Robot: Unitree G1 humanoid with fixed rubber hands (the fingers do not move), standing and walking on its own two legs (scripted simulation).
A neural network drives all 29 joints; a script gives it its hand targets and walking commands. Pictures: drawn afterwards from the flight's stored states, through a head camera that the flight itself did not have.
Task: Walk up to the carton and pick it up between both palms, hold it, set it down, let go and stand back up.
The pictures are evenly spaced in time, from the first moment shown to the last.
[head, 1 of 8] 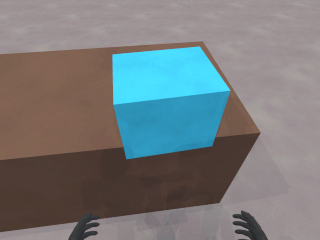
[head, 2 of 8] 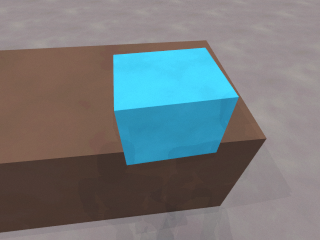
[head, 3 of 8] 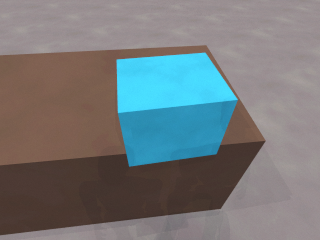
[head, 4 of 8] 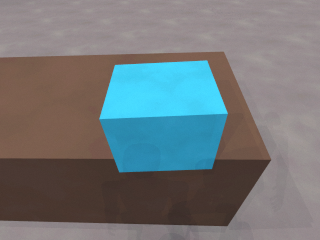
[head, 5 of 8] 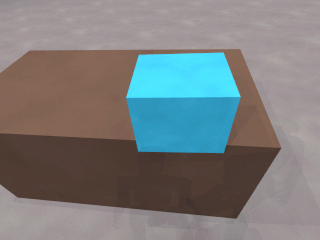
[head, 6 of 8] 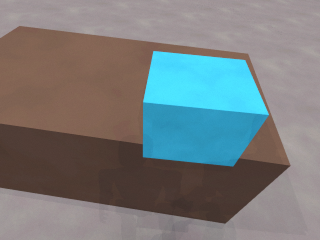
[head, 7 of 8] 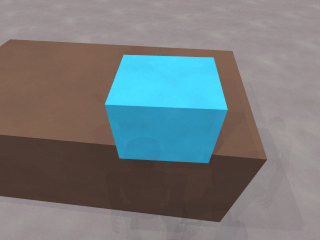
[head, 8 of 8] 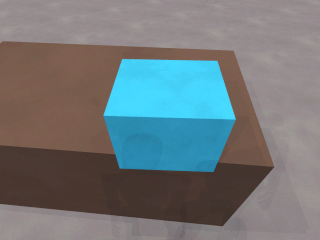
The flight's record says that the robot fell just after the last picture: no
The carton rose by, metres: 0.00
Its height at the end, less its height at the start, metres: +0.00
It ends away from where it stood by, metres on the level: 0.00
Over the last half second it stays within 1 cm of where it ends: yes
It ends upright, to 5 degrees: yes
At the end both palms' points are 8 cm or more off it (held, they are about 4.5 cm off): yes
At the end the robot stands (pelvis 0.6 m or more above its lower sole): yes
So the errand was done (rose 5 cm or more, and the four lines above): no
